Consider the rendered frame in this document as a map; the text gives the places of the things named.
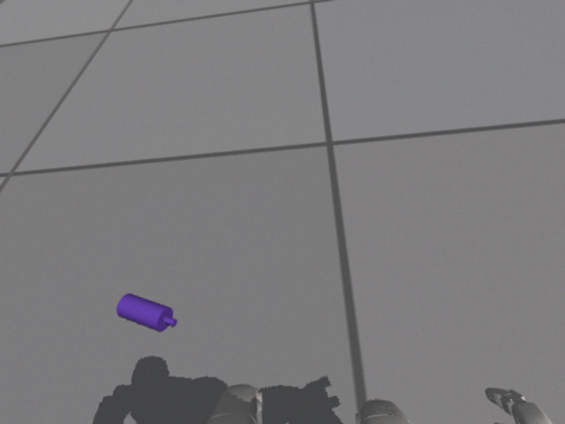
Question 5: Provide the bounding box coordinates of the bottle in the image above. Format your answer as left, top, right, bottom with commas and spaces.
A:
117, 293, 177, 331

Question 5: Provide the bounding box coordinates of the right robot hand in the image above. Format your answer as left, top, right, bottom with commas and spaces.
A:
486, 388, 553, 424

